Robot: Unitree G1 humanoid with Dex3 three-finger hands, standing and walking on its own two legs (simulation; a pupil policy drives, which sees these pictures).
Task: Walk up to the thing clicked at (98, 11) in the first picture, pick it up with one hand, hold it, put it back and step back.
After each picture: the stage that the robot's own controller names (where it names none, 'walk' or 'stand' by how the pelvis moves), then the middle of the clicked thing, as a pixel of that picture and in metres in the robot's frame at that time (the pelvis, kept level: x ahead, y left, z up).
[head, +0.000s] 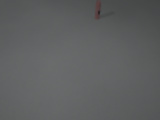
stand; (97, 10) +1.94 -0.21 -0.66
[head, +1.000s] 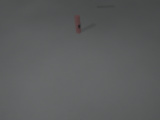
walk; (77, 24) +1.82 +0.16 -0.63
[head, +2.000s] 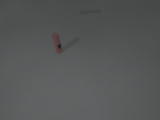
walk; (57, 43) +1.24 +0.35 -0.65
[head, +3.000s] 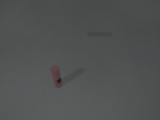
walk; (56, 77) +0.80 +0.28 -0.64
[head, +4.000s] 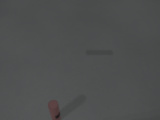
walk; (54, 112) +0.51 +0.19 -0.63
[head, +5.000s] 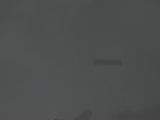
stand; out of the picture +0.39 +0.20 -0.65
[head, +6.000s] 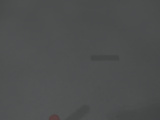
stand; out of the picture +0.39 +0.20 -0.66
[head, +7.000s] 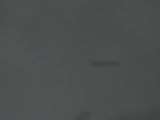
stand; out of the picture +0.39 +0.21 -0.66
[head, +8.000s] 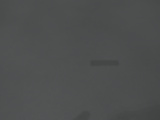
stand; out of the picture +0.37 +0.21 -0.66
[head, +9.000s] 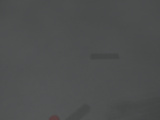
go down; out of the picture +0.38 +0.20 -0.65
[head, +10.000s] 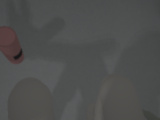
go down; (11, 48) +0.45 +0.25 -0.24
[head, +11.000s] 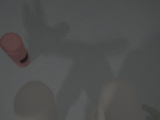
close in; (17, 53) +0.45 +0.25 -0.25
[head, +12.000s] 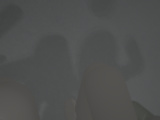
close in; out of the picture +0.43 +0.29 -0.16
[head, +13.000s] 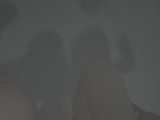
lift; out of the picture +0.42 +0.29 -0.16
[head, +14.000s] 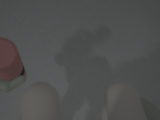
lift; (9, 67) +0.34 +0.25 -0.02
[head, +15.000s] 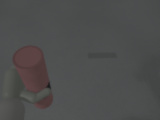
hold; (37, 82) +0.32 +0.15 +0.08
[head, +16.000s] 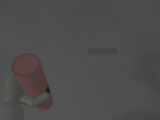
hold; (36, 86) +0.32 +0.16 +0.04
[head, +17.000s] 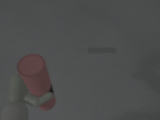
crouch; (40, 86) +0.32 +0.15 +0.03
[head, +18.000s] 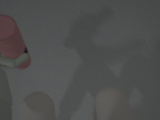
crouch; (13, 48) +0.44 +0.20 -0.05
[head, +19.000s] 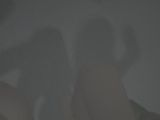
lower; out of the picture +0.42 +0.29 -0.17
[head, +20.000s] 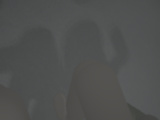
lower; out of the picture +0.44 +0.30 -0.16
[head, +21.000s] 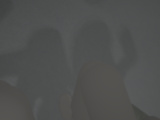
lower; out of the picture +0.42 +0.30 -0.16
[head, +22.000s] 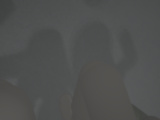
lower; out of the picture +0.42 +0.29 -0.16
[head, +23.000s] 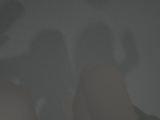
loosen; out of the picture +0.42 +0.27 -0.16
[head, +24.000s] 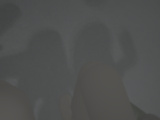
withdraw; out of the picture +0.41 +0.27 -0.16
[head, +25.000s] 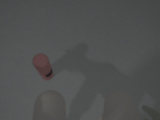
walk; (44, 68) +0.45 +0.20 -0.35
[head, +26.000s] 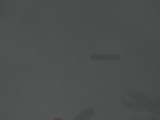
stand; out of the picture +0.38 +0.16 -0.59
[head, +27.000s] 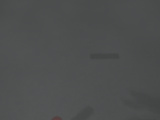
stand; out of the picture +0.39 +0.18 -0.60
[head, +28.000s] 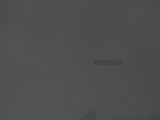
stand; out of the picture +0.39 +0.15 -0.64
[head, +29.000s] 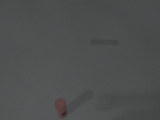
walk; (61, 109) +0.44 +0.13 -0.63
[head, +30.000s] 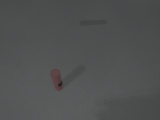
walk; (57, 80) +0.64 +0.21 -0.62
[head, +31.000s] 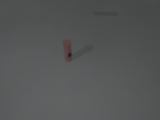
stand; (67, 51) +1.00 +0.17 -0.62
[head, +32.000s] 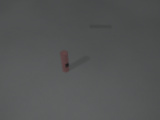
stand; (65, 62) +1.02 +0.18 -0.65
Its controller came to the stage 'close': yes
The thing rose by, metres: 0.68
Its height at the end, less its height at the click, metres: +0.00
